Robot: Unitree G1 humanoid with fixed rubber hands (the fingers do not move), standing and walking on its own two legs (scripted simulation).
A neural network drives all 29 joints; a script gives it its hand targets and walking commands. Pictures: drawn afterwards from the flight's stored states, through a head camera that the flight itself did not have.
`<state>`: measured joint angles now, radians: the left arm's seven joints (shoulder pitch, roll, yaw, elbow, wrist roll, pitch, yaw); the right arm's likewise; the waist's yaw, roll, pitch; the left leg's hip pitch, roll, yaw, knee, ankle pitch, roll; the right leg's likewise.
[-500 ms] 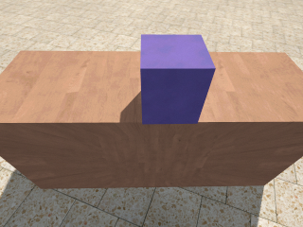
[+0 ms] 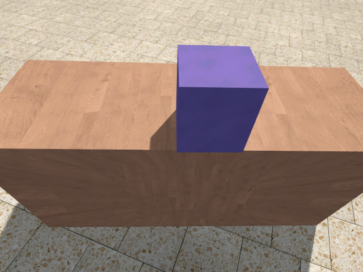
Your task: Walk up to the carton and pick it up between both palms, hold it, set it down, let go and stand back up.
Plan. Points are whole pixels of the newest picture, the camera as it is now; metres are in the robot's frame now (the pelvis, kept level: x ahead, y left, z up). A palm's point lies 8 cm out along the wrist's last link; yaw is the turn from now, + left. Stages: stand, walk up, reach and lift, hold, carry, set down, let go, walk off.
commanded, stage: walk up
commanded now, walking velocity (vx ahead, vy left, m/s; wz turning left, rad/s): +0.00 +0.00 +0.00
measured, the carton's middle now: (211, 101) +0.57 -0.07 +0.04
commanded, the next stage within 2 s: none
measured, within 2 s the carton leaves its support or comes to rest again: neither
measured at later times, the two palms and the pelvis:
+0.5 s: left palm out of the picture -0.02 +0.22 -0.15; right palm out of the picture -0.10 -0.23 -0.12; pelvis +0.01 -0.01 +0.01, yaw +2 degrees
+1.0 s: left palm (141, 264) +0.16 +0.10 -0.11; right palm (340, 270) +0.17 -0.40 -0.15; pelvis +0.18 -0.16 +0.00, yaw +0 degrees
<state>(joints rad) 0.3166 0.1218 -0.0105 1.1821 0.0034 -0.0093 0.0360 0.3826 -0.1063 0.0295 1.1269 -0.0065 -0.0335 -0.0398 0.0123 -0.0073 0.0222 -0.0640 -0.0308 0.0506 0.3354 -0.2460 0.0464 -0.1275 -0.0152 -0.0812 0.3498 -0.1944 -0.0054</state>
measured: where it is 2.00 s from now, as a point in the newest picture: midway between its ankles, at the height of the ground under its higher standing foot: outside the picture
